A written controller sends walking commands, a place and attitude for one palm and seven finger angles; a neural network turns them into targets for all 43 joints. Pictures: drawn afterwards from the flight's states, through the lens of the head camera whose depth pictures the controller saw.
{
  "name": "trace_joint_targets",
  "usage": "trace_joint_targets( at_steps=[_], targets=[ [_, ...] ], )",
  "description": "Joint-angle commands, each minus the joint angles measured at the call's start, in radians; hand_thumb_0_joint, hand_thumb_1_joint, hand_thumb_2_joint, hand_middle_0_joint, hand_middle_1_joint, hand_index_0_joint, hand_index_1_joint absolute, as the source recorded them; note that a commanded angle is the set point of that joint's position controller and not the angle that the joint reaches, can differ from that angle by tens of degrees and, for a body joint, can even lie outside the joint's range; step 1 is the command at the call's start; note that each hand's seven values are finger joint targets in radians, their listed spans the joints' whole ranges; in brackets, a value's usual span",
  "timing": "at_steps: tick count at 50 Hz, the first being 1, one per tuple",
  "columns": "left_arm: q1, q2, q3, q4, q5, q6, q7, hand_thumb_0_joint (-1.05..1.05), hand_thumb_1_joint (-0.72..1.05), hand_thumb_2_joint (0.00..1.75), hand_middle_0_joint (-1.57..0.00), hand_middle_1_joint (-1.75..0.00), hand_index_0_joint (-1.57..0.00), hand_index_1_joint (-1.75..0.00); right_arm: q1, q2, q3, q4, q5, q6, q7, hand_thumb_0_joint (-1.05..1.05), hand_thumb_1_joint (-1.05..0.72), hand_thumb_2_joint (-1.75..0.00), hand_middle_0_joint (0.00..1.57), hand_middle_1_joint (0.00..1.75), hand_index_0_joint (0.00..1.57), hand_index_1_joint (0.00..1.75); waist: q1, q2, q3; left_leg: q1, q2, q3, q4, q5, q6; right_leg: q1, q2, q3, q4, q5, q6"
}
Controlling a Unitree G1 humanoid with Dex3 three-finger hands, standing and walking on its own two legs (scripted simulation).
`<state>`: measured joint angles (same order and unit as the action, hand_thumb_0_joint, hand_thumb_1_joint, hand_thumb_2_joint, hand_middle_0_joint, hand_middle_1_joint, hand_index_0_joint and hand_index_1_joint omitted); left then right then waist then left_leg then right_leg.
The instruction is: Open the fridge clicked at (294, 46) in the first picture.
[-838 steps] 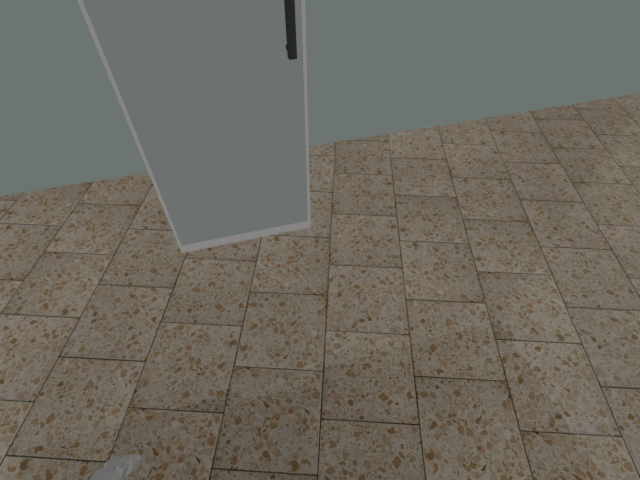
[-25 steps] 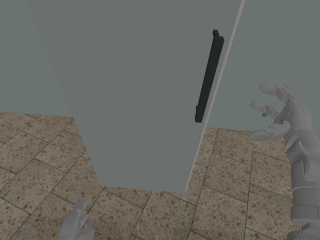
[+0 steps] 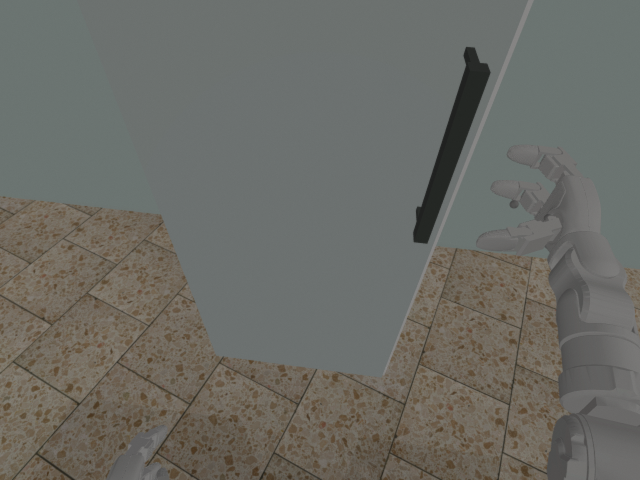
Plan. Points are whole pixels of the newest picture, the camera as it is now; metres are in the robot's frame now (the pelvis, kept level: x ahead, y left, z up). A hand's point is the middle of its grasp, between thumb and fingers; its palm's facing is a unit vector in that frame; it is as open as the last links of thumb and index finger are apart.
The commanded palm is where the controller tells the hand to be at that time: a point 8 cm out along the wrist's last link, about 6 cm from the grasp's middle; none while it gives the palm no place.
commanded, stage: move the hooked fingers beside the handle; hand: right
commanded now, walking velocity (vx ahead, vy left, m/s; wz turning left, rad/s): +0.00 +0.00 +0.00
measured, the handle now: (442, 159) +0.50 -0.11 +0.16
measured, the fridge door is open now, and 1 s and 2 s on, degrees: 0 0 0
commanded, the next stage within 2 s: feel for the door with the fingertips in 1.06 s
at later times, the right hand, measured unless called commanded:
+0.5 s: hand (511, 200) +0.43 -0.19 +0.16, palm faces +0.07 +1.00 +0.00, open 14.0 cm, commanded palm +0.40 -0.23 +0.16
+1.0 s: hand (511, 202) +0.42 -0.18 +0.16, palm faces +0.08 +1.00 +0.00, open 14.0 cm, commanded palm +0.39 -0.23 +0.16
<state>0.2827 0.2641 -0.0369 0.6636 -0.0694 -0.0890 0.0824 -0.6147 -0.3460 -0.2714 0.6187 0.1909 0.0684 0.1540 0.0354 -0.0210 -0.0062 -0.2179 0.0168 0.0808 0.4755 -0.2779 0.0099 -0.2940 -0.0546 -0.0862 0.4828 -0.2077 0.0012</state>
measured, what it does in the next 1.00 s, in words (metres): stands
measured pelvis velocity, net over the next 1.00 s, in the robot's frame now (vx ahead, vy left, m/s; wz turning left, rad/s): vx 0.00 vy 0.00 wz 0.00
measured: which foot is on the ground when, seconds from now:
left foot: down 0.00-1.00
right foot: down 0.00-1.00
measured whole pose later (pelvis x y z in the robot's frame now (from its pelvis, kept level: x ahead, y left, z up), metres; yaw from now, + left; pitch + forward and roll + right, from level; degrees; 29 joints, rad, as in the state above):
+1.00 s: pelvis +0.00 +0.00 +0.00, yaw +0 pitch +1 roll +0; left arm 0.30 0.25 -0.03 0.66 -0.07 -0.05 0.07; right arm -0.64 -0.32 -0.25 0.68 0.17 0.00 0.12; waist 0.03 -0.02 -0.03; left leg -0.23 0.02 0.07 0.50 -0.28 0.01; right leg -0.31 -0.06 -0.09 0.51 -0.22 0.00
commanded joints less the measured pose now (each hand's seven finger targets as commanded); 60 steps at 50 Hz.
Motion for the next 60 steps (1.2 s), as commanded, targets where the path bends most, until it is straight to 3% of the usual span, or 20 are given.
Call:
trace_joint_targets(
  at_steps=[1, 2, 6, 7, 11, 13, 17, 19, 23, 26, 27, 30, 32, 37, 38, 42, 46, 52, 58, 60],
  targets=[
    [-0.033, 0.131, 0.049, -0.121, -0.002, -0.042, 0.006, 0.0, 0.9, 0.9, -0.2, -0.3, -0.2, -0.3, -0.532, -0.242, -0.057, -0.211, 0.003, -0.113, -0.006, 0.0, 0.5, -0.3, 0.3, 1.2, 0.3, 1.2, 0.002, -0.031, -0.329, -0.003, -0.024, -0.052, -0.051, 0.311, 0.005, 0.217, 0.042, 0.056, -0.015, 0.193, -0.044],
    [-0.019, 0.139, 0.053, -0.114, -0.001, -0.037, 0.006, 0.0, 0.9, 0.9, -0.2, -0.3, -0.2, -0.3, -0.511, -0.268, -0.077, -0.164, 0.0, -0.112, -0.005, 0.0, 0.5, -0.3, 0.3, 1.2, 0.3, 1.2, 0.004, 0.029, -0.316, 0.004, -0.024, -0.049, -0.051, 0.309, 0.001, 0.19, 0.039, 0.055, -0.009, 0.184, -0.047],
    [-0.006, 0.139, 0.055, -0.108, -0.004, -0.025, 0.002, 0.0, 0.9, 0.9, -0.2, -0.3, -0.2, -0.3, -0.55, -0.203, -0.016, -0.078, -0.009, -0.091, 0.006, 0.0, 0.5, -0.3, 0.3, 1.2, 0.3, 1.2, 0.016, -0.028, -0.283, -0.046, -0.023, -0.046, -0.045, 0.299, 0.005, 0.177, 0.044, 0.055, -0.005, 0.169, -0.041],
    [0.005, 0.143, 0.06, -0.11, -0.002, -0.023, 0.001, 0.0, 0.9, 0.9, -0.2, -0.3, -0.2, -0.3, -0.54, -0.209, -0.028, -0.053, -0.005, -0.092, 0.005, 0.0, 0.5, -0.3, 0.3, 1.2, 0.3, 1.2, 0.02, 0.03, -0.285, -0.037, -0.023, -0.044, -0.044, 0.309, 0.001, 0.167, 0.042, 0.055, 0.003, 0.176, -0.048],
    [0.013, 0.141, 0.066, -0.125, 0.003, -0.021, -0.007, 0.0, 0.9, 0.9, -0.2, -0.3, -0.2, -0.3, -0.541, -0.215, -0.052, -0.122, 0.003, -0.124, 0.004, 0.0, 0.5, -0.3, 0.3, 1.2, 0.3, 1.2, -0.006, 0.003, -0.388, 0.012, -0.026, -0.045, -0.015, 0.394, 0.007, 0.202, 0.044, 0.053, 0.011, 0.256, -0.044],
    [0.015, 0.143, 0.067, -0.13, 0.006, -0.016, -0.01, 0.0, 0.9, 0.9, -0.2, -0.3, -0.2, -0.3, -0.498, -0.272, -0.108, -0.147, 0.005, -0.147, -0.004, 0.0, 0.5, -0.3, 0.3, 1.2, 0.3, 1.2, -0.023, 0.036, -0.414, 0.053, -0.025, -0.05, -0.005, 0.437, 0.004, 0.187, 0.043, 0.048, 0.014, 0.283, -0.048],
    [0.011, 0.143, 0.069, -0.135, 0.004, -0.006, -0.015, 0.0, 0.9, 0.9, -0.2, -0.3, -0.2, -0.3, -0.442, -0.283, -0.118, -0.149, -0.006, -0.147, -0.007, 0.0, 0.5, -0.3, 0.3, 1.2, 0.3, 1.2, -0.024, 0.052, -0.352, 0.05, -0.025, -0.048, -0.007, 0.442, 0.002, 0.157, 0.039, 0.036, 0.012, 0.278, -0.05],
    [-0.006, 0.136, 0.068, -0.148, 0.0, -0.002, -0.015, 0.0, 0.9, 0.9, -0.2, -0.3, -0.2, -0.3, -0.415, -0.256, -0.098, -0.188, -0.01, -0.133, -0.004, 0.0, 0.5, -0.3, 0.3, 1.2, 0.3, 1.2, -0.03, -0.002, -0.348, 0.04, -0.025, -0.051, -0.005, 0.447, 0.004, 0.169, 0.042, 0.031, 0.01, 0.283, -0.048],
    [-0.017, 0.135, 0.068, -0.146, -0.009, 0.002, -0.008, 0.0, 0.9, 0.9, -0.2, -0.3, -0.2, -0.3, -0.481, -0.183, -0.019, -0.208, 0.002, -0.107, 0.01, 0.0, 0.5, -0.3, 0.3, 1.2, 0.3, 1.2, 0.009, -0.005, -0.287, -0.028, -0.03, -0.046, -0.031, 0.36, 0.002, 0.182, 0.036, 0.04, 0.007, 0.217, -0.048],
    [-0.022, 0.131, 0.066, -0.144, -0.008, -0.005, -0.002, 0.0, 0.9, 0.9, -0.2, -0.3, -0.2, -0.3, -0.548, -0.149, 0.013, -0.261, 0.011, -0.109, 0.006, 0.0, 0.5, -0.3, 0.3, 1.2, 0.3, 1.2, 0.017, -0.048, -0.326, -0.055, -0.035, -0.04, -0.033, 0.31, 0.01, 0.235, 0.036, 0.06, 0.007, 0.207, -0.043],
    [-0.015, 0.132, 0.066, -0.138, -0.006, -0.008, 0.0, 0.0, 0.9, 0.9, -0.2, -0.3, -0.2, -0.3, -0.56, -0.132, 0.031, -0.269, 0.014, -0.114, 0.001, 0.0, 0.5, -0.3, 0.3, 1.2, 0.3, 1.2, 0.03, -0.012, -0.336, -0.055, -0.037, -0.037, -0.036, 0.31, 0.007, 0.247, 0.031, 0.061, 0.012, 0.215, -0.046],
    [-0.018, 0.129, 0.063, -0.124, -0.002, -0.015, -0.001, 0.0, 0.9, 0.9, -0.2, -0.3, -0.2, -0.3, -0.571, -0.132, 0.016, -0.25, 0.012, -0.115, -0.023, 0.0, 0.5, -0.3, 0.3, 1.2, 0.3, 1.2, 0.016, -0.025, -0.352, -0.06, -0.037, -0.032, -0.032, 0.304, 0.01, 0.259, 0.033, 0.076, 0.009, 0.223, -0.038],
    [-0.012, 0.134, 0.059, -0.115, 0.001, -0.012, -0.001, 0.0, 0.9, 0.9, -0.2, -0.3, -0.2, -0.3, -0.54, -0.152, 0.0, -0.183, 0.005, -0.106, -0.041, 0.0, 0.5, -0.3, 0.3, 1.2, 0.3, 1.2, 0.019, 0.033, -0.313, -0.058, -0.036, -0.032, -0.041, 0.278, 0.005, 0.218, 0.033, 0.073, 0.005, 0.192, -0.043],
    [-0.014, 0.132, 0.055, -0.129, 0.007, 0.004, -0.009, 0.0, 0.9, 0.9, -0.2, -0.3, -0.2, -0.3, -0.471, -0.206, -0.056, -0.116, -0.027, -0.099, -0.064, 0.0, 0.5, -0.3, 0.3, 1.2, 0.3, 1.2, -0.021, 0.041, -0.331, -0.003, -0.025, -0.036, -0.028, 0.296, 0.01, 0.174, 0.037, 0.065, -0.006, 0.197, -0.041],
    [-0.031, 0.125, 0.051, -0.141, 0.004, 0.004, -0.012, 0.0, 0.9, 0.9, -0.2, -0.3, -0.2, -0.3, -0.482, -0.18, -0.031, -0.142, -0.029, -0.103, -0.062, 0.0, 0.5, -0.3, 0.3, 1.2, 0.3, 1.2, -0.023, -0.012, -0.332, -0.005, -0.023, -0.041, -0.026, 0.305, 0.012, 0.179, 0.039, 0.06, -0.008, 0.201, -0.039],
    [-0.029, 0.13, 0.054, -0.148, 0.003, 0.004, -0.012, 0.0, 0.9, 0.9, -0.2, -0.3, -0.2, -0.3, -0.481, -0.193, -0.042, -0.144, -0.018, -0.129, -0.051, 0.0, 0.5, -0.3, 0.3, 1.2, 0.3, 1.2, -0.013, 0.059, -0.301, 0.0, -0.027, -0.041, -0.037, 0.296, 0.008, 0.161, 0.034, 0.057, -0.009, 0.178, -0.044],
    [-0.044, 0.124, 0.054, -0.151, -0.002, -0.003, -0.006, 0.0, 0.9, 0.9, -0.2, -0.3, -0.2, -0.3, -0.522, -0.179, -0.024, -0.205, -0.007, -0.147, -0.032, 0.0, 0.5, -0.3, 0.3, 1.2, 0.3, 1.2, -0.01, 0.0, -0.32, -0.012, -0.029, -0.049, -0.041, 0.292, 0.01, 0.2, 0.035, 0.055, -0.013, 0.174, -0.043],
    [-0.026, 0.13, 0.054, -0.119, -0.006, -0.011, 0.003, 0.0, 0.9, 0.9, -0.2, -0.3, -0.2, -0.3, -0.583, -0.141, 0.031, -0.135, -0.002, -0.13, -0.017, 0.0, 0.5, -0.3, 0.3, 1.2, 0.3, 1.2, 0.031, 0.009, -0.248, -0.085, -0.031, -0.044, -0.068, 0.182, 0.006, 0.182, 0.035, 0.068, -0.014, 0.084, -0.045],
    [-0.015, 0.135, 0.057, -0.116, 0.0, -0.021, -0.001, 0.0, 0.9, 0.9, -0.2, -0.3, -0.2, -0.3, -0.571, -0.205, -0.036, -0.11, 0.005, -0.147, -0.026, 0.0, 0.5, -0.3, 0.3, 1.2, 0.3, 1.2, 0.002, 0.011, -0.329, -0.044, -0.027, -0.051, -0.056, 0.193, 0.005, 0.173, 0.039, 0.069, -0.013, 0.095, -0.044],
    [-0.013, 0.13, 0.053, -0.114, 0.0, -0.023, -0.005, 0.0, 0.9, 0.9, -0.2, -0.3, -0.2, -0.3, -0.594, -0.16, 0.006, -0.094, -0.001, -0.156, -0.027, 0.0, 0.5, -0.3, 0.3, 1.2, 0.3, 1.2, 0.012, 0.006, -0.309, -0.06, -0.03, -0.044, -0.052, 0.187, 0.007, 0.17, 0.039, 0.072, -0.016, 0.091, -0.041]
  ],
)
